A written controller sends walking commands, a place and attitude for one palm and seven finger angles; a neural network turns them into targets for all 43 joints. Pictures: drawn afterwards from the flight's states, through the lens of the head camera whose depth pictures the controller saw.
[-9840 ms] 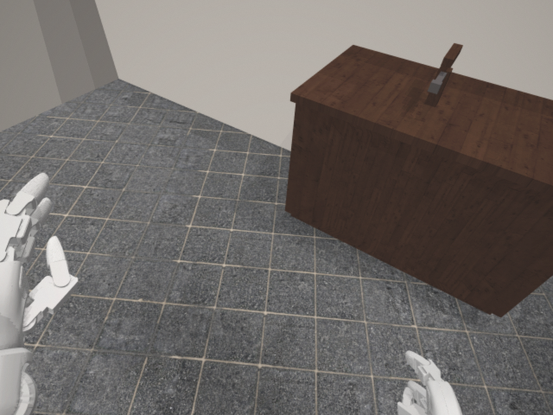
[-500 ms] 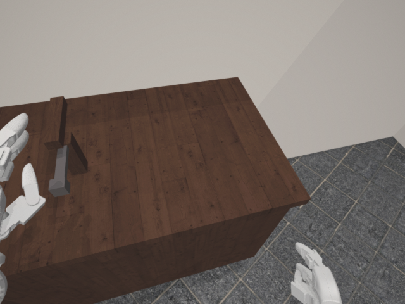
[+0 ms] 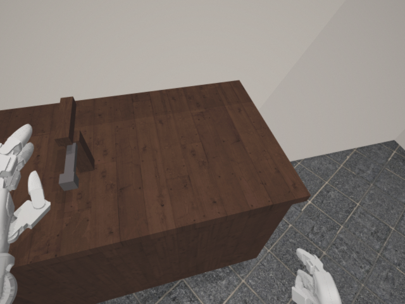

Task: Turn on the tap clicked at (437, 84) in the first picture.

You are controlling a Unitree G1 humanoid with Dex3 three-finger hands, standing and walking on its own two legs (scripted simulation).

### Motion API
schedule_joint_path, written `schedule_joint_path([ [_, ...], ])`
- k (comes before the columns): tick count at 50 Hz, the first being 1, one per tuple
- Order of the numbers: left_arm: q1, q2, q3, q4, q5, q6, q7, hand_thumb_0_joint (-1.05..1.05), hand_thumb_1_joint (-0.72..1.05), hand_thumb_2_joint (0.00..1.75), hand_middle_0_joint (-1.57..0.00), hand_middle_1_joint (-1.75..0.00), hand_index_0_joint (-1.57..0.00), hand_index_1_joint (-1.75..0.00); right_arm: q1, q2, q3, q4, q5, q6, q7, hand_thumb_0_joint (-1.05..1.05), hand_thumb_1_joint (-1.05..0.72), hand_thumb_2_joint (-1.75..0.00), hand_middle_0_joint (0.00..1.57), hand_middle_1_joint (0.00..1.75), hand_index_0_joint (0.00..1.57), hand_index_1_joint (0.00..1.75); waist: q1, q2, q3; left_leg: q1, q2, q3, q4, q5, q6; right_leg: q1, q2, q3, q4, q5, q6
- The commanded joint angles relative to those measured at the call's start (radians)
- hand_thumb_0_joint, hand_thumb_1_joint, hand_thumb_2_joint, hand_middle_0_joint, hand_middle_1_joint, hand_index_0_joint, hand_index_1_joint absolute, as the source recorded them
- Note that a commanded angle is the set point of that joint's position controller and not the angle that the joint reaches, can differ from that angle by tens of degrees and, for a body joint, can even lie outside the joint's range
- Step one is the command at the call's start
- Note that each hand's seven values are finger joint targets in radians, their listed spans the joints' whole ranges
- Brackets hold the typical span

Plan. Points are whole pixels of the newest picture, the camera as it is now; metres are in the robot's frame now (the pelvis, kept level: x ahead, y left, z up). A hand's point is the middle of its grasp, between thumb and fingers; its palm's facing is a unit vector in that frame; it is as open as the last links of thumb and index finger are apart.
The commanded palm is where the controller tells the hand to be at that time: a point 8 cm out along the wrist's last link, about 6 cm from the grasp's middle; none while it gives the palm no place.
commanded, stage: look again from close up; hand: left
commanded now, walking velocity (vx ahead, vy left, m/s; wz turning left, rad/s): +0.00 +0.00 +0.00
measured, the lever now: (69, 181) +0.33 +0.31 +0.03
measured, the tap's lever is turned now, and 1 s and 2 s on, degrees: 0 0 0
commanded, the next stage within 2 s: come to a stop and stand still in 0.04 s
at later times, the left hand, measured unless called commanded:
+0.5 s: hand out of the picture +0.23 +0.30 +0.21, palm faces +0.52 -0.73 -0.44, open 7.4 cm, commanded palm +0.14 +0.29 +0.17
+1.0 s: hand (12, 206) +0.20 +0.27 +0.18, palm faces +0.42 -0.81 -0.41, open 7.4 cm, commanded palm +0.14 +0.30 +0.17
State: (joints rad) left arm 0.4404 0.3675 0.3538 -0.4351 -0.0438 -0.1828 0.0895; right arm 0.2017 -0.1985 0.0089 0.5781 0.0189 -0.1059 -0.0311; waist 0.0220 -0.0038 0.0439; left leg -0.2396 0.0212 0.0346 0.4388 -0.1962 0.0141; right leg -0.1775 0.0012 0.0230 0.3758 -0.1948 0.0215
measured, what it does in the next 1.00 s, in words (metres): stands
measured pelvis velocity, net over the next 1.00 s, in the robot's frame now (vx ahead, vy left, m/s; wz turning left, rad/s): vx -0.01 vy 0.02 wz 0.04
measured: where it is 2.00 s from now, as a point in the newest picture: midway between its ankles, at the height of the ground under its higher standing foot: outside the picture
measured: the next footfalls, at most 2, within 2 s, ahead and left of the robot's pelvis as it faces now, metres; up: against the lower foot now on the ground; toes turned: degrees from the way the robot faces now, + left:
none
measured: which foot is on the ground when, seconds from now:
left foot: down 0.00-1.00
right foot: down 0.00-1.00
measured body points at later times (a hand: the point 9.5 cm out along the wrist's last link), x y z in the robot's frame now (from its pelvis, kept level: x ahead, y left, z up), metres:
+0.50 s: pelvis -0.01 +0.00 -0.01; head +0.03 +0.03 +0.44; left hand +0.20 +0.33 +0.23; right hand +0.17 -0.20 -0.09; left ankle +0.02 +0.11 -0.74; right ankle +0.00 -0.14 -0.74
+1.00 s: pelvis -0.01 +0.02 -0.01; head +0.03 +0.04 +0.44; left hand +0.17 +0.31 +0.20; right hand +0.20 -0.19 -0.07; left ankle +0.02 +0.11 -0.74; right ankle +0.00 -0.14 -0.74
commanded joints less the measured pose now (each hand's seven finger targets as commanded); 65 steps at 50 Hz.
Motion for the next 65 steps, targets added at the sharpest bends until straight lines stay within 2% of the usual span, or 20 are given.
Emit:
schedule_joint_path([
  [1,-0.085,0.156,0.085,-0.226,-0.001,-0.067,0.02,0.0,0.9,0.9,-0.2,-0.3,-0.2,-0.3,-0.092,-0.124,-0.046,-0.16,-0.001,-0.061,-0.013,0.0,-0.9,-0.9,0.2,0.3,0.2,0.3,-0.004,0.047,-0.126,0.071,0.065,-0.073,-0.087,-0.018,0.02,-0.009,-0.056,0.04,-0.061,0.078,-0.041],
  [17,-0.07,0.156,0.099,-0.202,0.009,-0.079,0.021,0.0,0.9,0.9,-0.2,-0.3,-0.2,-0.3,-0.074,-0.119,-0.049,-0.149,0.001,-0.073,-0.007,0.0,-0.9,-0.9,0.2,0.3,0.2,0.3,-0.005,0.067,-0.105,0.026,0.08,-0.099,-0.115,-0.1,0.024,0.001,-0.045,0.022,-0.044,0.04,-0.04],
  [18,-1.024,0.917,0.371,-0.576,0.032,-0.234,0.04,0.0,0.9,0.9,-0.2,-0.3,-0.2,-0.3,0.042,-0.175,0.116,-0.25,0.068,-0.056,-0.086,0.0,-0.9,-0.9,0.2,0.3,0.2,0.3,-0.063,0.307,-0.095,-0.248,0.041,-0.097,-0.085,-0.289,0.046,0.12,0.023,-0.011,0.127,-0.13,0.041],
  [19,-0.605,0.419,0.336,-0.133,0.06,-0.183,0.024,0.0,0.9,0.9,-0.2,-0.3,-0.2,-0.3,-0.018,-0.064,-0.001,-0.181,0.034,-0.104,-0.07,0.0,-0.9,-0.9,0.2,0.3,0.2,0.3,0.005,0.096,-0.11,-0.111,0.125,-0.156,-0.09,-0.262,0.037,-0.088,-0.042,-0.031,0.131,-0.241,-0.016],
  [20,-0.459,0.352,0.246,-0.077,0.044,-0.151,0.023,0.0,0.9,0.9,-0.2,-0.3,-0.2,-0.3,-0.064,-0.105,0.006,-0.125,-0.002,-0.11,-0.025,0.0,-0.9,-0.9,0.2,0.3,0.2,0.3,0.008,0.019,-0.064,-0.071,0.084,-0.122,-0.141,-0.222,0.026,-0.066,-0.016,-0.023,0.047,-0.188,-0.033],
  [21,-0.388,0.39,0.263,-0.011,0.035,-0.144,0.033,0.0,0.9,0.9,-0.2,-0.3,-0.2,-0.3,-0.057,-0.168,-0.024,-0.12,-0.016,-0.115,-0.01,0.0,-0.9,-0.9,0.2,0.3,0.2,0.3,0.021,-0.005,-0.074,-0.027,0.055,-0.074,-0.074,-0.16,0.011,-0.095,-0.028,0.032,-0.012,-0.099,-0.055],
  [22,-0.316,0.318,0.2,-0.046,0.015,-0.154,0.017,0.0,0.9,0.9,-0.2,-0.3,-0.2,-0.3,-0.029,-0.159,-0.031,-0.137,-0.019,-0.122,0.004,0.0,-0.9,-0.9,0.2,0.3,0.2,0.3,0.014,-0.021,-0.122,0.007,0.03,-0.075,-0.002,-0.067,0.01,-0.098,-0.066,0.081,-0.034,-0.03,-0.071],
  [23,-0.2,0.255,0.165,0.0,-0.007,-0.143,0.006,0.0,0.9,0.9,-0.2,-0.3,-0.2,-0.3,-0.062,-0.151,-0.024,-0.116,-0.016,-0.125,0.022,0.0,-0.9,-0.9,0.2,0.3,0.2,0.3,0.013,0.042,-0.167,0.064,0.033,-0.073,-0.009,-0.026,0.007,-0.093,-0.077,0.077,-0.004,0.011,-0.074],
  [25,-0.067,0.185,0.101,-0.12,-0.014,-0.146,-0.002,0.0,0.9,0.9,-0.2,-0.3,-0.2,-0.3,-0.011,-0.164,-0.04,-0.139,-0.011,-0.13,0.045,0.0,-0.9,-0.9,0.2,0.3,0.2,0.3,0.023,0.038,-0.163,0.05,0.031,-0.062,0.007,0.028,0.008,-0.065,-0.088,0.069,-0.008,0.101,-0.07],
  [32,-0.055,0.246,0.184,-0.198,-0.017,-0.149,0.024,0.0,0.9,0.9,-0.2,-0.3,-0.2,-0.3,-0.063,-0.166,-0.047,-0.116,-0.013,-0.128,0.039,0.0,-0.9,-0.9,0.2,0.3,0.2,0.3,0.014,-0.064,-0.161,0.056,0.049,-0.078,-0.024,0.161,0.005,-0.015,-0.081,0.022,0.024,0.227,-0.039],
  [33,-0.105,0.322,0.236,-0.246,-0.015,-0.152,0.034,0.0,0.9,0.9,-0.2,-0.3,-0.2,-0.3,-0.078,-0.172,-0.047,-0.117,-0.011,-0.119,0.031,0.0,-0.9,-0.9,0.2,0.3,0.2,0.3,0.011,-0.004,-0.191,0.071,0.049,-0.082,-0.032,0.175,0.007,0.0,-0.077,0.022,0.049,0.226,-0.038],
  [34,-0.111,0.27,0.198,-0.246,-0.016,-0.153,0.034,0.0,0.9,0.9,-0.2,-0.3,-0.2,-0.3,-0.072,-0.158,-0.047,-0.113,-0.015,-0.114,0.025,0.0,-0.9,-0.9,0.2,0.3,0.2,0.3,0.009,0.041,-0.196,0.064,0.054,-0.08,-0.028,0.208,0.008,0.021,-0.081,0.007,0.062,0.243,-0.038],
  [38,-0.118,0.302,0.203,-0.348,-0.02,-0.145,0.046,0.0,0.9,0.9,-0.2,-0.3,-0.2,-0.3,-0.079,-0.155,-0.045,-0.111,-0.006,-0.122,0.027,0.0,-0.9,-0.9,0.2,0.3,0.2,0.3,0.025,0.188,-0.272,0.109,0.056,-0.089,0.016,0.361,0.011,0.055,-0.081,-0.002,0.098,0.299,-0.04],
  [43,-0.039,0.216,0.141,-0.356,-0.019,-0.135,0.04,0.0,0.9,0.9,-0.2,-0.3,-0.2,-0.3,-0.072,-0.159,-0.052,-0.111,-0.003,-0.137,0.04,0.0,-0.9,-0.9,0.2,0.3,0.2,0.3,0.018,0.152,-0.259,0.172,0.083,-0.11,0.014,0.45,0.002,-0.01,-0.067,-0.027,0.107,0.226,-0.035],
  [49,-0.034,0.143,0.116,-0.178,-0.014,-0.102,0.018,0.0,0.9,0.9,-0.2,-0.3,-0.2,-0.3,-0.064,-0.15,-0.046,-0.126,-0.004,-0.094,0.02,0.0,-0.9,-0.9,0.2,0.3,0.2,0.3,-0.006,0.005,-0.15,0.071,0.091,-0.103,-0.046,0.134,-0.006,-0.037,-0.065,-0.011,0.021,0.157,-0.028],
  [56,-0.142,0.15,0.085,-0.214,-0.006,-0.091,0.004,0.0,0.9,0.9,-0.2,-0.3,-0.2,-0.3,-0.099,-0.138,-0.023,-0.168,-0.007,-0.088,0.0,0.0,-0.9,-0.9,0.2,0.3,0.2,0.3,-0.01,0.049,-0.114,0.023,0.08,-0.109,-0.113,-0.137,0.009,-0.04,-0.063,0.024,-0.039,0.005,-0.033],
  [58,-0.161,0.203,0.12,-0.27,0.002,-0.089,0.014,0.0,0.9,0.9,-0.2,-0.3,-0.2,-0.3,-0.117,-0.138,-0.02,-0.174,-0.004,-0.092,-0.003,0.0,-0.9,-0.9,0.2,0.3,0.2,0.3,-0.007,0.08,-0.136,0.038,0.079,-0.109,-0.121,-0.143,0.01,-0.026,-0.065,0.035,-0.037,-0.009,-0.036],
  [59,-0.151,0.148,0.075,-0.269,-0.001,-0.094,0.01,0.0,0.9,0.9,-0.2,-0.3,-0.2,-0.3,-0.115,-0.13,-0.013,-0.176,-0.011,-0.092,-0.004,0.0,-0.9,-0.9,0.2,0.3,0.2,0.3,-0.006,0.076,-0.126,0.015,0.076,-0.107,-0.122,-0.159,0.014,-0.019,-0.062,0.02,-0.043,-0.009,-0.034],
  [63,-0.111,0.216,0.141,-0.273,0.002,-0.091,0.023,0.0,0.9,0.9,-0.2,-0.3,-0.2,-0.3,-0.109,-0.138,-0.018,-0.172,-0.007,-0.102,-0.008,0.0,-0.9,-0.9,0.2,0.3,0.2,0.3,-0.004,0.095,-0.135,0.023,0.072,-0.109,-0.114,-0.146,0.009,-0.017,-0.067,0.036,-0.053,-0.019,-0.04],
  [65,-0.099,0.179,0.112,-0.262,-0.001,-0.094,0.021,0.0,0.9,0.9,-0.2,-0.3,-0.2,-0.3,-0.102,-0.133,-0.019,-0.175,-0.007,-0.101,-0.009,0.0,-0.9,-0.9,0.2,0.3,0.2,0.3,-0.007,0.086,-0.116,0.01,0.069,-0.105,-0.111,-0.166,0.011,-0.025,-0.066,0.037,-0.063,-0.032,-0.04],
])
